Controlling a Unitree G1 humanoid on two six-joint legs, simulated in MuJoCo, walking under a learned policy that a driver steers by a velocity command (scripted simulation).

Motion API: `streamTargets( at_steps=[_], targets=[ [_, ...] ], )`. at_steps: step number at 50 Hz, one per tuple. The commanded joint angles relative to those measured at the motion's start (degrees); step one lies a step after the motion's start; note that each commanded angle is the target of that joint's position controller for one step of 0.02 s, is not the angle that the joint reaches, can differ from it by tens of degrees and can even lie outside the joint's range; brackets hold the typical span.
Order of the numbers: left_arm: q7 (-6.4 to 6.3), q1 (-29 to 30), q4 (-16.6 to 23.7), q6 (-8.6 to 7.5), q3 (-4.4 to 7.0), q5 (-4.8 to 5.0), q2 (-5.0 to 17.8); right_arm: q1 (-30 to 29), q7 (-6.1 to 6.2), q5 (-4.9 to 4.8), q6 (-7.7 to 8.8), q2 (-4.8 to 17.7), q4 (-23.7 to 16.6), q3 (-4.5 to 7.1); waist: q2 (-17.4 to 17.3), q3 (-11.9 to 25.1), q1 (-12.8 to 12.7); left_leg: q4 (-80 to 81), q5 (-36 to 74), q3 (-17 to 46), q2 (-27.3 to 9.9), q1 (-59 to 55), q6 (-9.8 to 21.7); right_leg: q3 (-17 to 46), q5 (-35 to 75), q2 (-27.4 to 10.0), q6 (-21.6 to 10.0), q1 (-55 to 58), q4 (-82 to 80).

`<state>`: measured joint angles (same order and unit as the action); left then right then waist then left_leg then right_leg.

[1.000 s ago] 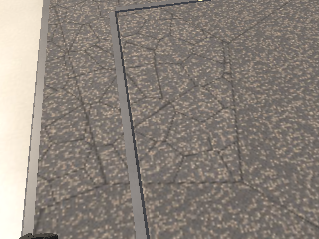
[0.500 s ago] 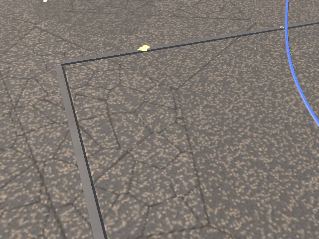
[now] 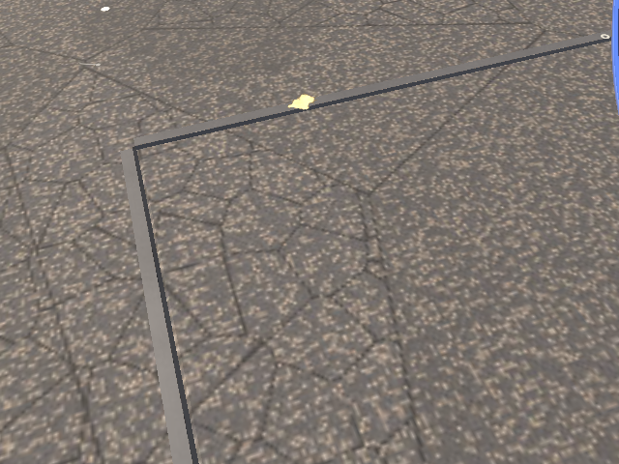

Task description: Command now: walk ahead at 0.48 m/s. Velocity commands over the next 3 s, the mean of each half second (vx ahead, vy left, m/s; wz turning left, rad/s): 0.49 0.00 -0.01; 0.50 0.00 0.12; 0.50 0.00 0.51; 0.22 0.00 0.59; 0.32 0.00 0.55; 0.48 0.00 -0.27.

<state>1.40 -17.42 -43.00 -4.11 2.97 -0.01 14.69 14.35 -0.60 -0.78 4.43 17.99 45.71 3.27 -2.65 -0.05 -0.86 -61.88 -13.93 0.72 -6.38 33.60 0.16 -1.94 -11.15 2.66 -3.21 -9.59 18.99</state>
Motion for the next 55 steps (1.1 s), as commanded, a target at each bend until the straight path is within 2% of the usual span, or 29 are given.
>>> streamTargets(
  at_steps=[1, 5, 10, 12, 13, 14, 15, 16, 17, 18, 19, 20, 21, 22, 25, 31, 36, 39, 40, 41, 42, 43, 44, 45, 46, 47, 49, 52, 55],
  targets=[
    [-0.46, 2.5, 2.8, -1.57, 2.02, 0.16, 8.1, -1.4, 0.03, 0.62, 0.00, 2.3, -4.1, 0.44, 6.4, -2.4, 1.5, 6.7, 7.2, 1.7, -2.2, 7.6, -1.4, 11.2, 11.7, -14.3, -10.8, 1.6, -12.0],
    [-1.20, -0.8, 0.8, -1.15, 2.41, 0.65, 9.9, -10.4, -0.92, 0.31, 0.79, 0.4, -6.6, -0.66, 5.8, -4.1, -1.6, 23.4, 19.3, -0.5, 0.5, 2.9, -1.1, 6.2, 12.5, -12.6, -8.8, 0.3, -12.6],
    [-1.61, -5.2, -2.6, -0.13, 2.93, 1.51, 11.3, -16.4, -2.30, -0.07, 1.15, 2.0, -9.5, -0.40, 5.3, -5.0, -2.4, 31.3, 17.8, 0.6, 2.1, 3.2, 1.6, 7.0, 14.5, -16.8, -7.4, 9.9, -9.2],
    [-1.84, -5.2, -3.3, 0.59, 3.18, 1.41, 12.0, -14.8, -2.53, 0.06, 1.19, 3.2, -9.5, 0.06, 6.2, -3.3, -0.9, 32.4, 13.1, -0.5, 3.5, -0.4, 3.1, 6.9, 23.0, -17.4, -6.2, 13.4, -5.2],
    [-1.96, -4.6, -3.4, 0.95, 3.30, 1.25, 12.6, -11.4, -2.36, 0.14, 1.16, 4.4, -8.8, 0.70, 7.2, -0.7, 1.1, 32.6, 10.8, -2.2, 5.4, -5.8, 4.2, 6.2, 32.8, -16.7, -5.5, 14.2, -0.4],
    [-2.11, -4.1, -3.4, 1.41, 2.96, 0.99, 12.0, -3.6, -1.89, 0.23, 1.04, 6.5, -6.6, 1.97, 6.8, 4.4, 5.2, 33.4, 10.9, -4.1, 7.3, -16.7, 5.9, 4.1, 40.3, -14.1, -4.0, 12.5, 9.5],
    [-2.36, -4.7, -2.5, 1.51, 1.88, 0.10, 9.9, 6.3, -1.26, 0.57, 0.83, 9.8, -4.6, 3.08, 4.0, 12.4, 9.0, 30.5, 13.0, 2.3, 1.0, -34.3, 8.8, 2.2, 30.5, -11.3, -2.1, 2.6, 24.8],
    [-1.65, -13.0, -1.5, 0.41, -0.38, 0.10, 2.5, 11.1, -1.27, 1.11, 0.65, 15.3, -3.5, 4.32, -10.4, 21.4, 5.8, 34.3, -0.9, 30.8, -13.9, -56.7, 18.7, 1.3, -1.2, -1.0, 2.4, -21.9, 48.7],
    [-1.35, -10.0, -2.7, -0.86, 0.20, 0.80, 5.9, 11.9, -1.31, 0.21, 0.50, 9.9, -3.3, 2.91, -10.7, 24.1, 7.8, 43.2, -7.5, 43.0, -15.5, -57.7, 18.7, 9.4, -20.9, 0.2, 2.2, -28.9, 56.1],
    [-0.99, -4.3, -0.6, -1.66, 1.37, 2.42, 10.0, 7.6, -1.15, 0.13, 0.48, 8.0, -3.7, 2.05, -7.3, 14.2, 7.5, 44.5, -8.9, 34.8, -13.9, -50.7, 15.9, 9.3, -18.3, -3.2, 1.5, -33.9, 58.5],
    [-1.12, -0.1, 0.7, -2.04, 1.11, 2.53, 9.8, 3.6, -0.96, 0.40, 0.39, 6.8, -4.5, 1.67, -2.4, 8.5, 6.0, 45.4, -4.7, 27.6, -11.9, -41.9, 14.4, 7.3, -13.3, -6.3, 1.0, -33.3, 55.9],
    [-1.30, 2.0, 1.1, -1.98, 1.17, 1.47, 9.2, 0.5, -1.08, 0.95, 0.48, 5.4, -4.5, 1.27, 0.2, 3.9, 4.1, 47.3, 1.0, 22.4, -9.8, -33.6, 13.9, 6.4, -9.8, -8.2, 1.2, -31.5, 51.9],
    [-1.41, 0.9, 0.7, -1.38, 1.47, 0.98, 8.8, -1.3, -1.13, 1.60, 0.90, 4.0, -4.8, 0.84, -1.5, 3.1, 1.9, 48.8, 5.1, 19.0, -8.1, -28.6, 13.2, 7.0, -7.1, -10.1, 1.2, -27.4, 49.0],
    [-1.43, -0.7, 0.0, -0.66, 1.32, 0.91, 7.7, -2.2, -1.24, 1.57, 1.15, 3.6, -4.7, 0.81, -2.2, 2.7, 0.7, 50.5, 6.6, 16.9, -7.0, -25.6, 13.5, 6.9, -5.9, -10.5, 1.6, -24.7, 47.6],
    [-1.79, 0.3, 0.1, 0.76, 0.85, 0.42, 5.7, -1.6, -1.03, 0.94, 2.01, 5.0, -3.3, 1.28, -1.5, 0.5, -0.3, 54.2, 11.0, 11.5, -6.4, -21.6, 14.8, 6.0, -2.1, -11.3, 3.3, -25.2, 41.8],
    [-0.95, 12.4, 2.6, -0.24, -0.05, 0.31, 3.9, 2.7, 0.22, 0.28, 1.21, 7.2, -0.7, 1.78, -0.1, -2.6, 3.5, 55.5, 13.1, 3.4, -3.6, -23.8, 11.9, 3.5, 16.0, -9.3, 4.5, -25.4, 20.0],
    [0.51, 19.3, 5.0, -0.92, -0.07, 0.96, 4.9, 7.2, 0.48, -0.39, -0.16, 8.3, 2.2, 2.21, -0.5, -4.2, 5.6, 52.2, 13.0, 4.2, -7.2, -32.1, 11.1, 3.4, 14.1, -7.6, 2.9, -26.1, 12.1],
    [0.96, 16.7, 4.9, -1.43, 0.69, 0.80, 6.9, 6.8, 0.84, -0.69, -1.14, 9.1, 2.9, 2.58, -1.7, -2.7, 2.8, 46.6, 21.0, 6.1, -8.6, -35.3, 9.7, 2.8, 7.5, -6.0, 0.7, -20.4, 9.3],
    [0.75, 11.3, 3.4, -1.63, 1.57, 0.61, 8.3, 5.5, 0.93, -0.75, -1.46, 9.1, 2.7, 2.48, -1.6, 0.3, -0.6, 40.4, 28.9, 5.0, -6.7, -34.3, 8.6, 1.2, 7.1, -4.3, -0.4, -12.3, 7.3],
    [0.17, 1.8, 0.7, -1.74, 3.10, 0.28, 11.5, 5.6, 0.99, -0.23, -1.54, 7.0, 2.3, 1.62, -0.2, 7.1, -4.6, 28.8, 29.2, 2.9, -3.2, -29.1, 6.8, 2.2, 8.2, -5.7, -2.3, 2.4, 8.5],
    [-0.38, -6.4, -0.3, -1.58, 4.40, -0.87, 16.8, 9.0, 0.82, 0.85, -0.95, 2.0, 0.5, -0.04, 9.1, 17.0, -5.5, 7.6, 11.9, -0.7, 3.2, -10.8, 3.2, 19.6, 5.7, -19.8, -8.1, 24.5, 10.0],
    [-0.18, -8.6, -1.1, -1.11, 4.26, -0.39, 16.6, 12.9, 0.75, 0.10, 0.07, -0.8, 0.8, -0.96, 19.9, 22.5, -4.7, -5.5, -20.1, 3.4, 9.5, 3.4, 1.4, 39.9, -6.2, -26.8, -12.6, 32.8, 1.6],
    [-0.32, -6.8, -0.9, -1.08, 2.88, 0.01, 11.5, 8.2, 0.60, -1.57, 0.54, 5.7, 0.7, 0.81, 13.3, 15.9, -6.2, -11.1, -18.3, 7.8, 6.3, 8.7, 1.8, 36.6, -13.0, -25.0, -10.1, 27.7, -1.0],
    [-0.48, -2.6, -0.6, -1.15, 2.23, 0.24, 9.8, 4.0, 0.62, -2.15, 0.70, 7.1, -0.8, 1.36, 11.1, 8.7, -5.1, -10.9, -12.8, 6.2, 3.7, 10.6, 2.3, 28.6, -11.0, -23.7, -8.1, 20.2, -2.5],
    [-0.45, 1.3, -0.3, -1.31, 1.71, -0.05, 8.1, 2.1, 0.89, -1.51, 0.54, 6.7, -1.0, 1.48, 8.2, 5.1, -3.3, -8.6, -7.9, 5.5, 1.4, 8.5, 2.1, 23.1, -6.5, -21.5, -7.1, 13.2, -4.4],
    [-0.40, 4.0, -0.3, -1.67, 1.35, -0.37, 6.5, 2.4, 0.98, -1.08, -0.03, 5.9, -0.8, 1.79, 8.9, 2.5, -1.6, -6.0, -4.3, 5.9, -0.2, 5.9, 1.8, 18.1, -2.2, -19.7, -6.5, 8.1, -6.4],
    [-0.40, 6.2, -1.0, -2.47, 1.30, -0.84, 5.4, 4.7, 0.88, -1.29, -1.49, 3.5, 0.0, 1.75, 9.6, 1.3, 0.5, -4.6, -0.8, 5.7, -1.3, 1.4, 1.2, 11.3, 3.8, -17.7, -6.3, 3.1, -9.5],
    [-0.82, 6.1, -2.6, -3.10, 1.91, -1.03, 6.7, 2.6, 1.02, -0.97, -2.81, 1.9, -1.3, 1.70, 7.1, -1.2, 1.2, -1.0, 4.3, 6.0, -1.6, 4.4, 0.2, 4.1, 11.9, -17.4, -6.9, 1.8, -11.4],
    [-1.55, 5.4, -3.7, -2.71, 2.24, -1.04, 7.8, -1.2, 0.40, -0.66, -2.55, 1.2, -2.9, 1.47, 6.1, -2.6, 0.4, 8.9, 12.4, 5.1, -1.2, 5.8, -0.2, -1.5, 14.8, -16.4, -6.4, 3.4, -12.2]
  ],
)
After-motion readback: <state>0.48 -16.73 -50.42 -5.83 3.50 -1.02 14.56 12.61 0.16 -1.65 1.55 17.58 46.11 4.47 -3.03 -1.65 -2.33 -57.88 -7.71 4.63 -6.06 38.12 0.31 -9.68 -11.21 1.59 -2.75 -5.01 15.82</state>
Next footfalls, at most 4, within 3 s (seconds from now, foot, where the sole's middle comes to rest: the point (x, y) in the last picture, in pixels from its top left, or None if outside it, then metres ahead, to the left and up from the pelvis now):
0.30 left None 0.36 0.14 -0.78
0.82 right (387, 400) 0.64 -0.10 -0.78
1.36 left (271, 306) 0.90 0.17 -0.78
1.82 right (294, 217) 1.20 0.12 -0.78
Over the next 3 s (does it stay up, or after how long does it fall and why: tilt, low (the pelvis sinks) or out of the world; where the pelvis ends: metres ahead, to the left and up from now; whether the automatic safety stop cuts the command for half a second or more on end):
stays up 1.29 0.45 0.00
